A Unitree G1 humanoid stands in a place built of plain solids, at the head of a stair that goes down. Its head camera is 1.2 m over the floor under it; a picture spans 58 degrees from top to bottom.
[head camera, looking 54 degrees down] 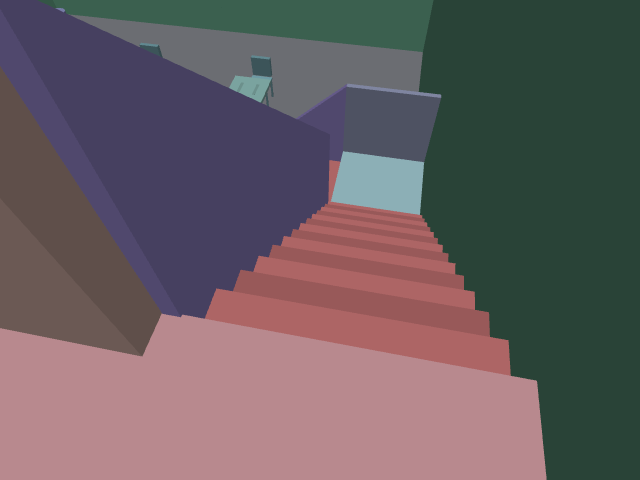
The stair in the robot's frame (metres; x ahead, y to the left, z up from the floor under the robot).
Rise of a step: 0.19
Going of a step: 0.20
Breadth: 1.04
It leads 11 degrees to the right of straight ahead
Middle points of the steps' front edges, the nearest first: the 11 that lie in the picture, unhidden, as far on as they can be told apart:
0.49 -0.09 0.00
0.69 -0.13 -0.19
0.89 -0.17 -0.38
1.09 -0.21 -0.57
1.29 -0.25 -0.76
1.49 -0.29 -0.95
1.69 -0.33 -1.13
1.89 -0.37 -1.32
2.09 -0.41 -1.51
2.29 -0.45 -1.70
2.49 -0.49 -1.89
